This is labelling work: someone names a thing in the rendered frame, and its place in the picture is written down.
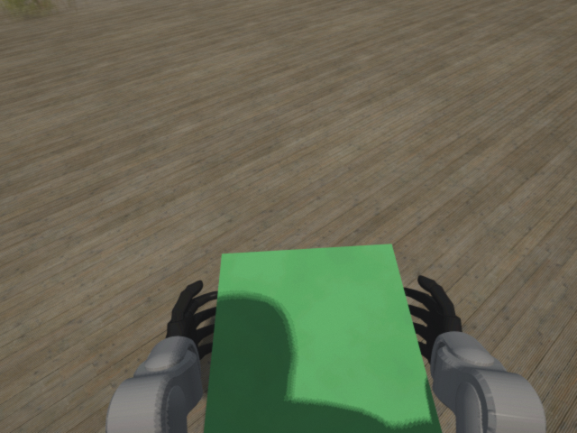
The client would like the right robot hand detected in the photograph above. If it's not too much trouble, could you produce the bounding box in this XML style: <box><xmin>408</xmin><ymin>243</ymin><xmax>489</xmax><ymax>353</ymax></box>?
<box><xmin>403</xmin><ymin>275</ymin><xmax>462</xmax><ymax>363</ymax></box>

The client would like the carton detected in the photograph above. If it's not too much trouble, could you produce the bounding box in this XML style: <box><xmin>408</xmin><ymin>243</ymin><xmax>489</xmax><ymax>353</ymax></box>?
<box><xmin>204</xmin><ymin>244</ymin><xmax>442</xmax><ymax>433</ymax></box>

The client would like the left robot forearm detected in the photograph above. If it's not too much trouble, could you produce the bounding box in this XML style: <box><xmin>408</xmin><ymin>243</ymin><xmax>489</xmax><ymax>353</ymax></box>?
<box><xmin>105</xmin><ymin>336</ymin><xmax>203</xmax><ymax>433</ymax></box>

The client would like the right robot forearm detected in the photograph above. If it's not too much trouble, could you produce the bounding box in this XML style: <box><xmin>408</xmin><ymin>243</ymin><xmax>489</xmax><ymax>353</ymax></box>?
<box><xmin>430</xmin><ymin>331</ymin><xmax>546</xmax><ymax>433</ymax></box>

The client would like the left robot hand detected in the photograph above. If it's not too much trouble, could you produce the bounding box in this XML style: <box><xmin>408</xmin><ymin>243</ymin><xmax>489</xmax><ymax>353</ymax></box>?
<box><xmin>166</xmin><ymin>281</ymin><xmax>218</xmax><ymax>360</ymax></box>

